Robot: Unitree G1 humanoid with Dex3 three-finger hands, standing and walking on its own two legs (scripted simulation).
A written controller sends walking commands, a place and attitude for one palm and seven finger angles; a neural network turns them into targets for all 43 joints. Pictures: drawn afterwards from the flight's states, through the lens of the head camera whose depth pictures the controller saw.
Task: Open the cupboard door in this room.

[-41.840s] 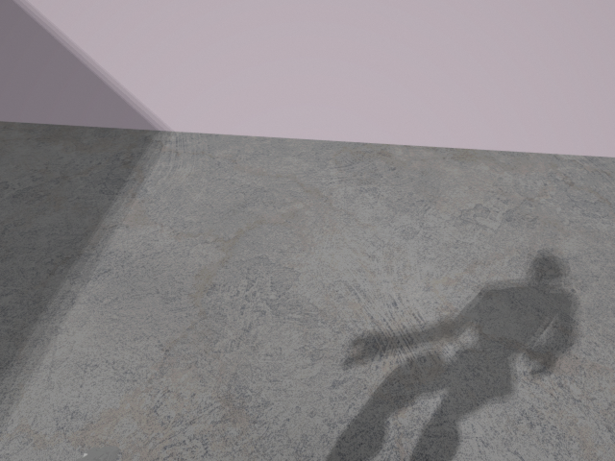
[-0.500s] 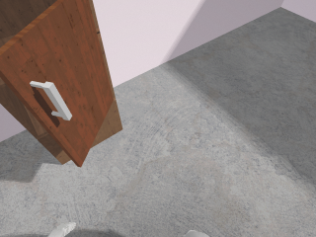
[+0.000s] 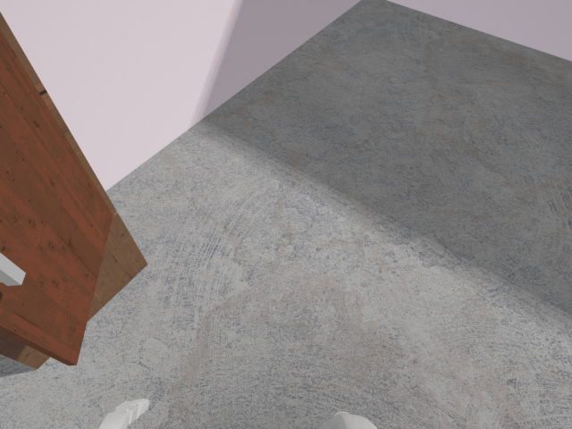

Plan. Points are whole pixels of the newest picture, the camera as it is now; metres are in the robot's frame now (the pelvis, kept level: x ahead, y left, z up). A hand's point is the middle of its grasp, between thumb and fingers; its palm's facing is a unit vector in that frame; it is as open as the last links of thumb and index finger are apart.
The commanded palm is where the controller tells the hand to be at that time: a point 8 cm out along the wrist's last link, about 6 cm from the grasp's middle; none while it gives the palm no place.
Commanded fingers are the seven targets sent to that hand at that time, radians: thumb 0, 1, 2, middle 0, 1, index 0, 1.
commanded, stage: walk to a spot facing it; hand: left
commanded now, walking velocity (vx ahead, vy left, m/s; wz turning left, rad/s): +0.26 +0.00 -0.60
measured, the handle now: out of the picture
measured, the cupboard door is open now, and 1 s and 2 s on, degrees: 40 40 40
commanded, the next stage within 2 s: turn to face it in 1.72 s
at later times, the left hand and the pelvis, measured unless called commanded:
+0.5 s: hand (175, 407) +0.17 +0.19 -0.19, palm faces -0.24 -0.96 -0.17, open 7.4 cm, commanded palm none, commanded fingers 0.00 0.90 0.90 -0.20 -0.30 -0.20 -0.30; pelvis +0.11 +0.00 -0.01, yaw -18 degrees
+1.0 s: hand (319, 240) +0.49 -0.05 -0.16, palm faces -0.56 -0.80 -0.20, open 7.4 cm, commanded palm none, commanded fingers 0.00 0.90 0.90 -0.20 -0.30 -0.20 -0.30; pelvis +0.27 -0.13 -0.01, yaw -31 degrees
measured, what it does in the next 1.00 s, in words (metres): walks ahead, turning right: right foot, then left foot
